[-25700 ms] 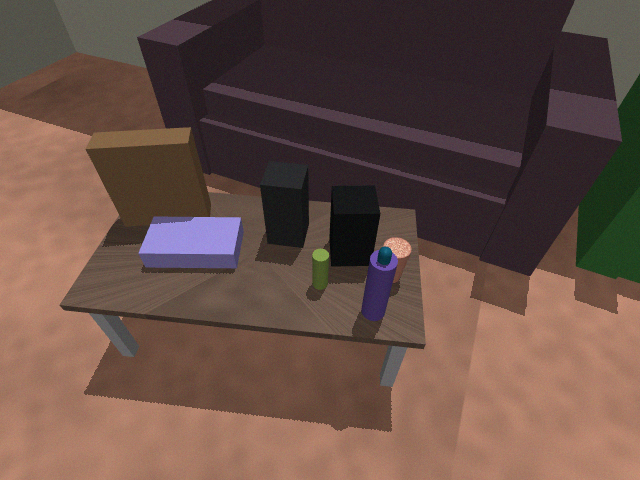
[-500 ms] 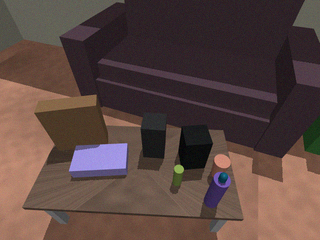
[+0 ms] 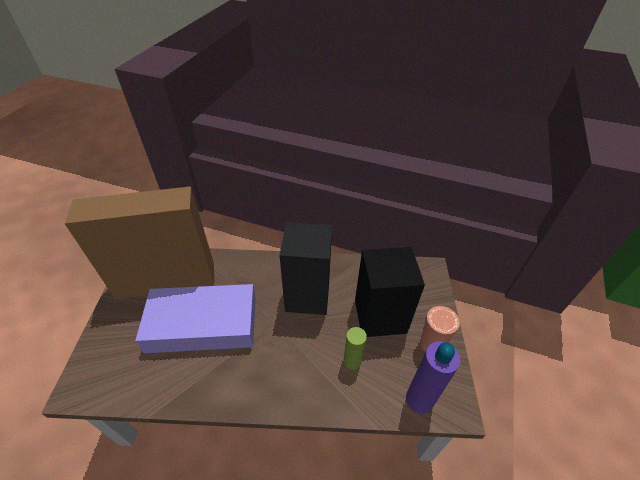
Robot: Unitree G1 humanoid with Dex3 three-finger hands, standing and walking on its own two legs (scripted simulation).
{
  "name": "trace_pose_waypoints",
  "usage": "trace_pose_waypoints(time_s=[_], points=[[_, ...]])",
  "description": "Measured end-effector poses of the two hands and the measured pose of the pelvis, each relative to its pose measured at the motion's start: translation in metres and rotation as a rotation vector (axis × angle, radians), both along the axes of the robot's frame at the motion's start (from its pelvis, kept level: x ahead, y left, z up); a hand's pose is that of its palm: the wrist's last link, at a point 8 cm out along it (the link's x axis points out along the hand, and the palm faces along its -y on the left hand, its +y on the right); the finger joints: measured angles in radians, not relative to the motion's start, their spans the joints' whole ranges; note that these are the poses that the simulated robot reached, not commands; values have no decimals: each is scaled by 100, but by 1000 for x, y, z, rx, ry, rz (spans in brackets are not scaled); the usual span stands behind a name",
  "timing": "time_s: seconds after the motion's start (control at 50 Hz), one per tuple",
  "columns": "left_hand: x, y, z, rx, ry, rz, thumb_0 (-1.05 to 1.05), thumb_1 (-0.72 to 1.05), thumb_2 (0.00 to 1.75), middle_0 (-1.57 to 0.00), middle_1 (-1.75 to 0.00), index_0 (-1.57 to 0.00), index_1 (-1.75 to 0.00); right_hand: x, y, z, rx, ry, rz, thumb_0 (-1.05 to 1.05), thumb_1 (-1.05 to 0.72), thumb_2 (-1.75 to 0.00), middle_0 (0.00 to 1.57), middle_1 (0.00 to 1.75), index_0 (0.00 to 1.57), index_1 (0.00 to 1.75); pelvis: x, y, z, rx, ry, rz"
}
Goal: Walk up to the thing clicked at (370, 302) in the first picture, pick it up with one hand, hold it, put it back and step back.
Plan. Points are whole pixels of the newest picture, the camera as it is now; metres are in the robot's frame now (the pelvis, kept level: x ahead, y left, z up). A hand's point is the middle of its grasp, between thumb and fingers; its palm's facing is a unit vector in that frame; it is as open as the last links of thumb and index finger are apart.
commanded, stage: stand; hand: right
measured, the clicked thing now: (432, 376) +0.39 -0.22 -0.30
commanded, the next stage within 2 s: step back in 0.22 s
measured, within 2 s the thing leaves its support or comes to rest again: neither
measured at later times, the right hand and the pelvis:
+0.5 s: hand out of the picture +0.04 -0.25 -0.16, palm faces -0.01 +0.91 -0.42, open 7.4 cm; pelvis -0.05 +0.04 -0.02, yaw +0 degrees
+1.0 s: hand out of the picture -0.05 -0.22 -0.17, palm faces +0.06 +0.92 -0.39, open 7.4 cm; pelvis -0.14 +0.05 -0.03, yaw -5 degrees
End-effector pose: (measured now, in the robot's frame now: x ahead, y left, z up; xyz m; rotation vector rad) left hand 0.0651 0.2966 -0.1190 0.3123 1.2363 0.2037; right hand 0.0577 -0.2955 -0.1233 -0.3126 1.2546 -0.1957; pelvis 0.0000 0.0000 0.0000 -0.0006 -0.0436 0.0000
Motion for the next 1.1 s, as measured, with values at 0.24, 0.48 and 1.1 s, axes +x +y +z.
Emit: trace_pose_waypoints(time_s=[0.24, 0.48, 1.1], points=[[4, 2, 0, -3, -5, 3, 1, 90, 90, -20, -30, -21, -30, 3, 2, 0, 2, -4, -1, 0, -90, -90, 21, 30, 20, 30, 1, 2, -1, 1, 6, -1], [13, 43, -12, 36, -72, -44, 1, 90, 90, -20, -30, -21, -30, -15, 5, 1, -73, -22, -10, 0, -90, -90, 21, 30, 20, 30, -43, 34, -18, 0, 24, 4], [-121, 52, -1, 42, -64, -81, 1, 90, 90, -20, -30, -21, -30, -135, 32, -8, -40, -99, -43, 1, -90, -90, 21, 30, 20, 30, -160, 51, -19, 12, 2, -68]])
